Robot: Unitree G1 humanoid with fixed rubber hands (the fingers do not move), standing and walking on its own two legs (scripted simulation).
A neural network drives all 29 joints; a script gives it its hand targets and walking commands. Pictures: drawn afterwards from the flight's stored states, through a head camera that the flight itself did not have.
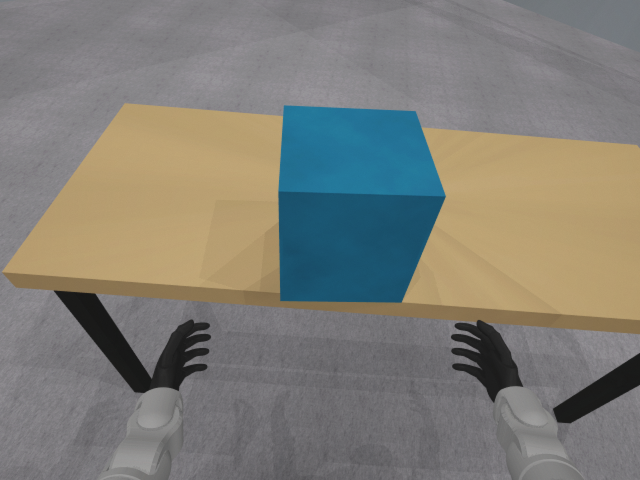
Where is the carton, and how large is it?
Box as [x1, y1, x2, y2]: [278, 105, 445, 302]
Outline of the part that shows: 284,105 278,189 280,300 401,302 445,197 415,111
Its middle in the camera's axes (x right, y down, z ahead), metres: +0.05 -0.04 +0.64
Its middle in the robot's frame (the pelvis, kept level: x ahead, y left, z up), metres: +0.53 -0.02 +0.02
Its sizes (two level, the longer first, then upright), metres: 0.210 0.200 0.250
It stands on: a table, 0.65 m high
